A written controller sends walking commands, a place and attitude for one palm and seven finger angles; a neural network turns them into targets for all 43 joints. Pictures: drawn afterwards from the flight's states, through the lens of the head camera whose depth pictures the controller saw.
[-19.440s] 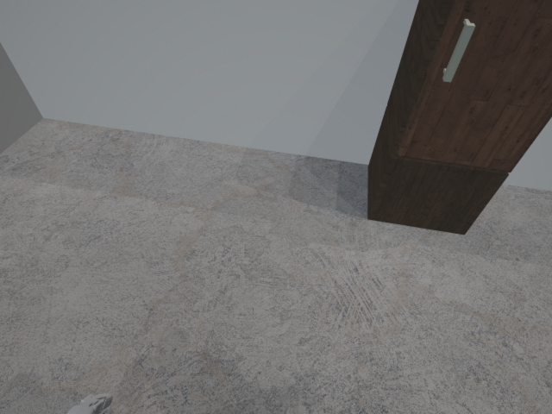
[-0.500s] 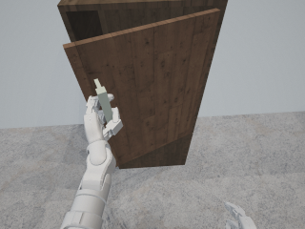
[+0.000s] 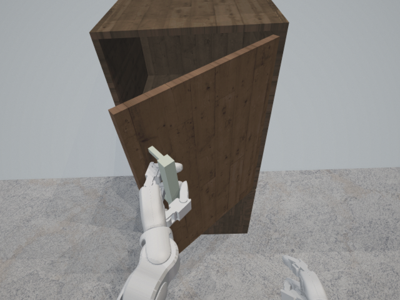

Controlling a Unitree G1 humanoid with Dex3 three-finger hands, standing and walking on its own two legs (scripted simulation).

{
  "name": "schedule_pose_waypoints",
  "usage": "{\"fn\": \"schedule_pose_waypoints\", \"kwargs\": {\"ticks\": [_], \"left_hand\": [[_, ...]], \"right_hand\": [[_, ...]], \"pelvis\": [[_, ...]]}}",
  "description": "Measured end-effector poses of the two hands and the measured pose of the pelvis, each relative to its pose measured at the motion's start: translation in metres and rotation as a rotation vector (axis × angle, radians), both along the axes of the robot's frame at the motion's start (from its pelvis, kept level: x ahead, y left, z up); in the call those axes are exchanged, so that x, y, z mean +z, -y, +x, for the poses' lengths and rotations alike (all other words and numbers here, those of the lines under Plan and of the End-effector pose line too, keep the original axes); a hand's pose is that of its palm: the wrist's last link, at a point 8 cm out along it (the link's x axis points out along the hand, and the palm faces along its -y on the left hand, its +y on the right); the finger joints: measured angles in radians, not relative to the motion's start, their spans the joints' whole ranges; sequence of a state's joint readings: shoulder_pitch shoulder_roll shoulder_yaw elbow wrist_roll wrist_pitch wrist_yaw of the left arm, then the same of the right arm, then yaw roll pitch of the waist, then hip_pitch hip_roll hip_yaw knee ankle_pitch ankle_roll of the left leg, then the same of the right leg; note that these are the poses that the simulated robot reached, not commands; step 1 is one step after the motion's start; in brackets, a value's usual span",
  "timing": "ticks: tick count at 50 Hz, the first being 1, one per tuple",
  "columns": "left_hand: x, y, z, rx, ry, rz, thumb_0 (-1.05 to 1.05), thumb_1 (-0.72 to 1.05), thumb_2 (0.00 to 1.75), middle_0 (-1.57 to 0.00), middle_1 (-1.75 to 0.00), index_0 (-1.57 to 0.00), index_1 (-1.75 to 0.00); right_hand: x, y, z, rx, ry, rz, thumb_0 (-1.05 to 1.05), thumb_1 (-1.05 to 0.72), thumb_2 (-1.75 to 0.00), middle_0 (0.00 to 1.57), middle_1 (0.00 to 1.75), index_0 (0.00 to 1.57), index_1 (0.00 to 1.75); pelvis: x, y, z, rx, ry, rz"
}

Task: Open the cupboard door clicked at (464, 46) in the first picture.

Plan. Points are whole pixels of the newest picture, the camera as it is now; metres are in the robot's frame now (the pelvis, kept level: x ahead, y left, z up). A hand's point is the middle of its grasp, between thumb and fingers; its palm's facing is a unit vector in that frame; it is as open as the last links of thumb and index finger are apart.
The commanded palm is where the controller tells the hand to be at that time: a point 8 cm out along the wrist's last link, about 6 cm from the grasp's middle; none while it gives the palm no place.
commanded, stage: open thumb and fingers to let go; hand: left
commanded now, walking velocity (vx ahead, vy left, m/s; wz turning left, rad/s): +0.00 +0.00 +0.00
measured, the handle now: (165, 181) +0.33 +0.08 +0.09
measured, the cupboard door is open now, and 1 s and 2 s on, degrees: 41 36 41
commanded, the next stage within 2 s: slide the hand sideways off the handle in 0.84 s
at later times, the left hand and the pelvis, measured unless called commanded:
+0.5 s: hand (172, 195) +0.30 +0.06 +0.09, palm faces +0.35 -0.93 -0.05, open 11.9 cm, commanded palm +0.25 +0.09 +0.08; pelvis -0.01 +0.01 +0.00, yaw +1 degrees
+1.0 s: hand (173, 194) +0.30 +0.06 +0.09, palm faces +0.27 -0.96 -0.05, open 15.3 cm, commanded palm +0.25 +0.10 +0.08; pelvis -0.03 +0.02 +0.00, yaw +0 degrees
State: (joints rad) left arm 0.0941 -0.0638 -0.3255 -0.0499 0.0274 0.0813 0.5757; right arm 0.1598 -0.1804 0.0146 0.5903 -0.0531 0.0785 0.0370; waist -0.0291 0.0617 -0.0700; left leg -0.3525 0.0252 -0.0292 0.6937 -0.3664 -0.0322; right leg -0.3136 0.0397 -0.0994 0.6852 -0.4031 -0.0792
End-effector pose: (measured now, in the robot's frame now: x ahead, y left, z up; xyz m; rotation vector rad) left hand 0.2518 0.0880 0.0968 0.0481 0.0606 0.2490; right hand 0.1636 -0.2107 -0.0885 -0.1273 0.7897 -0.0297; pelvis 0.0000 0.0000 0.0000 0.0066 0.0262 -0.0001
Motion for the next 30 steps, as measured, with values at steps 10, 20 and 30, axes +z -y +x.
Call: {"fn": "schedule_pose_waypoints", "kwargs": {"ticks": [10, 20, 30], "left_hand": [[-0.002, -0.015, 0.012, 0.135, -0.001, -0.005, 0.00, 0.54, 0.73, -0.36, -1.31, -0.38, -1.32], [-0.008, -0.018, 0.008, 0.117, 0.008, 0.013, 0.01, 0.11, 0.55, -0.34, -1.26, -0.35, -1.26], [-0.004, -0.020, 0.009, 0.106, 0.039, 0.007, 0.00, -0.37, 0.35, -0.30, -1.15, -0.30, -1.14]], "right_hand": [[-0.002, 0.003, 0.007, 0.033, -0.016, -0.041, 0.01, -0.91, -0.90, 0.20, 0.30, 0.20, 0.30], [-0.008, -0.008, -0.001, 0.035, -0.014, -0.022, 0.01, -0.91, -0.90, 0.20, 0.30, 0.20, 0.30], [-0.011, -0.016, -0.016, 0.026, -0.027, -0.022, 0.01, -0.91, -0.90, 0.20, 0.30, 0.20, 0.30]], "pelvis": [[0.000, 0.003, -0.008, 0.017, -0.013, 0.005], [-0.003, -0.003, -0.012, 0.018, -0.029, 0.004], [-0.005, -0.012, -0.018, 0.010, -0.023, -0.003]]}}
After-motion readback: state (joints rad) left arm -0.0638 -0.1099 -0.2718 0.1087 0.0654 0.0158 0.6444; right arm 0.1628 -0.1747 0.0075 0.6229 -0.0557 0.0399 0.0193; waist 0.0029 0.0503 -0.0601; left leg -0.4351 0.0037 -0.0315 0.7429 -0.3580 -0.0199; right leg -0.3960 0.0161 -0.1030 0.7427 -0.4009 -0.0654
